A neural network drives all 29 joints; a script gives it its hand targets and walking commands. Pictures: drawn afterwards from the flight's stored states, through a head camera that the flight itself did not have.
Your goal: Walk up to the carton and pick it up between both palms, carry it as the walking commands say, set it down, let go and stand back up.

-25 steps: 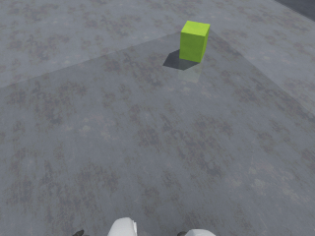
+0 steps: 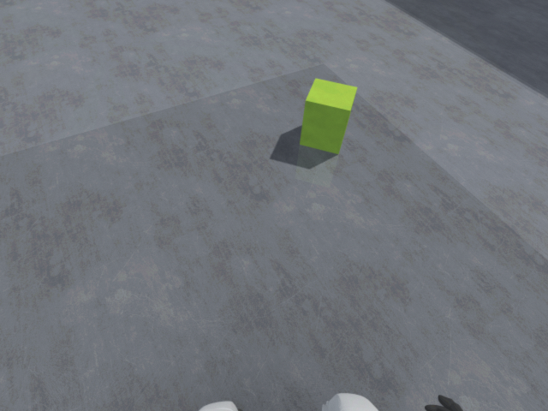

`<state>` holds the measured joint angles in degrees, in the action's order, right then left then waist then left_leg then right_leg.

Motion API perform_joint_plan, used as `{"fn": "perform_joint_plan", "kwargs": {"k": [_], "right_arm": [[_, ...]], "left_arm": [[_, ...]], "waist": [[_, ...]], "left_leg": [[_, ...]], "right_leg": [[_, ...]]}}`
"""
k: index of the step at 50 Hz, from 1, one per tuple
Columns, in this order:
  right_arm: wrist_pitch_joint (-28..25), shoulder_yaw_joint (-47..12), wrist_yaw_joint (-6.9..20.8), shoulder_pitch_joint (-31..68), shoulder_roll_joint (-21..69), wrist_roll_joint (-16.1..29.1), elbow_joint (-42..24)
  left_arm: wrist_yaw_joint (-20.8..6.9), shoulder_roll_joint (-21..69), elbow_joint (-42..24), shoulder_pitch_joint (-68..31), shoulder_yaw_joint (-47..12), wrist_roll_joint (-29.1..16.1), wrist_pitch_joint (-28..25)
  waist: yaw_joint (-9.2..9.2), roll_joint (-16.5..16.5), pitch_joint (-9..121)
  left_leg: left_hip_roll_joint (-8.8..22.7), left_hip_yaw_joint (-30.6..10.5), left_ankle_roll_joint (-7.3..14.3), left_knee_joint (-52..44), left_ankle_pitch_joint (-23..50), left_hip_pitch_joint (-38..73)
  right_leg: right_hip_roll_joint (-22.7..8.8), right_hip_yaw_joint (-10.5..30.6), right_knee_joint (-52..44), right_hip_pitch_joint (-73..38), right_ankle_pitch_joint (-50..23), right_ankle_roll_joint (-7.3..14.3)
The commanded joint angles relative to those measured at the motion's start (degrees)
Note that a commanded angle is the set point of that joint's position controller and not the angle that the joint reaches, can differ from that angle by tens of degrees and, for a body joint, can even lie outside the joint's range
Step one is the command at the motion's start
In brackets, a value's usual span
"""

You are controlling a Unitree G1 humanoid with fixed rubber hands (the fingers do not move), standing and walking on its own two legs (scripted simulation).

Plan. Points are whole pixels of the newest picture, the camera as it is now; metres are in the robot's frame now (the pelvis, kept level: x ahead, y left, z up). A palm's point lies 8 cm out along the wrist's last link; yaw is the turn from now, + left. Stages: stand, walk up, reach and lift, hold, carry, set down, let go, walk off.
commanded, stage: walk up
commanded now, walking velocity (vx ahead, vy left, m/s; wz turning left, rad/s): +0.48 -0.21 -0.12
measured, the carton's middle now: (327, 117) +1.48 -0.21 -0.63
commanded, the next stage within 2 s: none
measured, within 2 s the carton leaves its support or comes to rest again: neither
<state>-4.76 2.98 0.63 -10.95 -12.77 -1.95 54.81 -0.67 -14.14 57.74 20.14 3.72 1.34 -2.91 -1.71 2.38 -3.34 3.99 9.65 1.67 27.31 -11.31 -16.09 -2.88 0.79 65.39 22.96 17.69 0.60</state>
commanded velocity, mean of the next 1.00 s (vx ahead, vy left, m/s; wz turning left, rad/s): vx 0.50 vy -0.04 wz -0.06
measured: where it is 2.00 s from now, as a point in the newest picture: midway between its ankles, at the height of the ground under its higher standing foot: (301, 228)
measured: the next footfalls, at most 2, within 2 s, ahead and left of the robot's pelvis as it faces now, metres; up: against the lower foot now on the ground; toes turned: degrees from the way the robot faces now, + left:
right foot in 0.38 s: +0.32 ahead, -0.19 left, +0.00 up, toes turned -9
left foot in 0.92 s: +0.57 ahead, +0.09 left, +0.00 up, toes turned +8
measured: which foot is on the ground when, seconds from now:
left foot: down 0.00-0.38, up 0.40-0.90, down 0.92-1.00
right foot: up 0.00-0.36, down 0.38-0.92, up 0.94-1.00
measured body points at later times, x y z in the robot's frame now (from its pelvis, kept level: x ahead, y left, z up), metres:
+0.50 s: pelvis +0.23 -0.08 -0.01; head +0.25 -0.11 +0.44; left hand +0.34 +0.17 -0.13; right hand +0.18 -0.33 -0.17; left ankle +0.12 +0.08 -0.65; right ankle +0.28 -0.18 -0.74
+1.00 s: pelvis +0.47 -0.02 -0.01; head +0.49 +0.01 +0.44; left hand +0.39 +0.22 -0.17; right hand +0.59 -0.27 -0.13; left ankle +0.53 +0.08 -0.74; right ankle +0.32 -0.17 -0.66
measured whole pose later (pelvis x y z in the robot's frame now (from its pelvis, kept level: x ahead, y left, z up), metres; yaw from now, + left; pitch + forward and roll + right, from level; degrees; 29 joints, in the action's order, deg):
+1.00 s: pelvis +0.47 -0.02 -0.01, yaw -2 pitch +0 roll -2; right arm -3.7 2.6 0.6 -6.9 -11.6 -1.7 55.0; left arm 0.0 -12.6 62.9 24.6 3.1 1.1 -3.1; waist -2.7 2.0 -2.9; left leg 5.4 8.8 1.7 34.1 -12.4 -22.0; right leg -3.4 -1.1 59.4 14.0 25.7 -0.1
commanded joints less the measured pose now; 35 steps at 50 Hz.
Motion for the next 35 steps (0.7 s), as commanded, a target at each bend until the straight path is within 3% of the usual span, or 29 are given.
{"fn": "perform_joint_plan", "kwargs": {"k": [1,2,4,7,11,14,16,17,18,19,20,21,22,24,26,27,29,35], "right_arm": [[-0.92,0.94,-0.72,-8.75,-6.21,0.94,1.49],[-1.11,0.90,-0.79,-9.35,-6.48,0.98,1.80],[-1.10,0.91,-0.85,-10.91,-6.52,0.80,2.35],[-0.76,1.11,-1.17,-14.25,-6.73,0.63,3.24],[-0.68,1.35,-1.42,-17.34,-7.67,0.39,4.14],[-0.45,1.24,-0.75,-17.59,-6.61,0.50,4.80],[0.11,1.52,-0.80,-18.48,-7.89,0.47,5.47],[0.36,1.63,-0.93,-18.49,-8.72,0.66,5.73],[0.63,1.63,-0.91,-18.24,-9.22,0.93,5.92],[0.65,0.97,-0.75,-18.55,-7.42,1.01,5.38],[0.35,-0.30,-0.55,-18.64,-2.37,0.69,3.23],[0.66,-0.33,-0.76,-17.89,-1.25,0.65,2.34],[1.22,0.70,-0.96,-16.75,-4.37,0.23,2.82],[1.18,0.91,-0.32,-14.32,-2.22,0.67,3.15],[2.60,1.25,0.45,-14.17,-1.54,0.79,3.14],[3.53,1.33,0.87,-13.85,-1.13,0.66,3.13],[4.60,1.50,1.40,-10.15,-1.11,0.40,1.93],[5.06,1.14,2.63,3.73,-1.71,0.56,-1.89]], "left_arm": [[-1.57,-0.28,-0.43,5.37,0.40,0.55,1.82],[-2.00,-0.04,-0.64,3.94,0.29,0.53,2.36],[-2.69,-0.21,-2.07,-1.36,0.10,0.45,3.22],[-3.60,-0.15,-4.45,-9.75,-0.36,0.15,3.83],[-4.30,0.25,-6.27,-18.49,-0.92,-0.40,3.47],[-3.81,-0.15,-6.86,-21.31,-1.30,-0.13,1.93],[-3.21,-1.70,-6.22,-20.67,-0.78,0.52,1.16],[-2.72,-2.59,-5.19,-18.12,-0.34,0.59,0.69],[-2.08,-3.84,-3.03,-12.63,0.28,0.62,-0.01],[-1.27,-6.60,-0.17,-4.73,1.27,1.16,-0.86],[-0.49,-12.24,1.38,3.46,2.74,2.17,-1.30],[0.01,-16.60,1.65,10.51,3.21,1.63,-1.12],[-0.12,-15.24,1.34,8.04,2.99,0.84,-0.81],[-0.11,-7.01,-0.96,-2.63,1.21,0.33,-1.86],[-0.20,-3.75,-1.70,-6.82,0.19,-0.48,-2.59],[-0.19,-3.61,-1.28,-5.30,-0.11,-0.61,-3.02],[0.08,-3.29,-0.11,-0.96,-0.38,-0.47,-3.49],[0.91,-4.39,0.97,5.92,-0.40,-0.24,-3.57]], "waist": [[-0.38,-6.55,2.81],[-0.52,-8.21,2.60],[0.39,-11.53,1.34],[2.64,-12.33,-2.25],[5.22,-12.89,-5.45],[5.84,-17.71,-5.03],[5.95,-15.41,-5.01],[4.63,-12.30,-3.78],[1.90,-8.02,-0.24],[-1.13,-3.19,6.23],[-5.04,9.09,13.03],[-7.50,11.47,17.76],[-4.45,2.33,14.77],[-0.19,3.27,3.83],[2.34,6.68,1.66],[2.59,7.37,1.11],[2.04,6.99,-0.61],[-0.21,5.94,-4.84]], "left_leg": [[16.73,-15.83,0.69,-10.91,27.89,8.77],[15.82,-12.99,0.41,-10.15,30.55,8.45],[14.40,-9.39,0.68,-11.47,26.12,8.02],[14.51,-8.61,1.66,-15.09,17.91,8.46],[14.41,-6.53,1.77,-17.92,12.49,10.54],[11.62,-3.43,2.38,-18.66,5.14,8.60],[13.26,-4.92,2.97,-16.54,5.26,8.45],[13.47,-4.93,2.67,-12.23,8.98,8.59],[12.03,-3.22,2.00,-3.08,14.71,7.88],[8.73,-1.31,0.85,9.90,13.92,2.71],[3.38,-0.34,-1.72,28.33,-4.53,-11.87],[-0.87,-5.03,-1.53,41.12,-19.92,-21.53],[2.72,-10.13,-0.92,46.33,-16.36,-22.17],[6.26,-10.31,-1.47,43.20,-5.94,-19.66],[6.12,-9.60,-2.28,39.81,-2.03,-14.44],[5.71,-9.32,-2.35,38.80,-0.42,-14.49],[5.45,-8.42,-2.67,36.20,2.58,-16.28],[4.80,-6.82,-4.75,22.87,8.35,-21.23]], "right_leg": [[-3.68,2.27,3.68,7.82,-5.60,-1.89],[-3.83,1.75,2.85,8.47,-6.93,-2.49],[-4.24,0.48,0.11,10.90,-10.64,-3.35],[-4.46,-1.22,-7.78,13.51,-13.70,-4.14],[-3.68,-3.89,-22.10,11.69,-15.63,-3.99],[-1.65,-8.18,-31.25,3.16,-11.91,-2.75],[-0.14,-10.12,-33.33,-0.54,-7.75,-2.44],[0.57,-10.56,-36.06,-4.60,-7.00,-2.25],[1.76,-11.74,-39.85,-12.61,-6.91,-1.72],[0.18,-9.51,-40.37,-25.04,-5.05,-0.36],[-14.69,10.14,-44.64,-35.82,3.58,3.76],[-27.82,32.03,-52.12,-39.05,7.72,8.25],[-26.86,31.64,-51.43,-34.27,5.54,7.20],[-18.83,17.46,-51.94,-20.65,-4.42,5.19],[-14.18,8.73,-53.43,-14.31,-8.42,3.32],[-14.24,5.62,-53.86,-14.08,-11.18,2.97],[-14.05,3.40,-54.52,-14.20,-14.92,3.17],[-14.54,0.85,-58.49,-17.04,-9.35,4.31]]}}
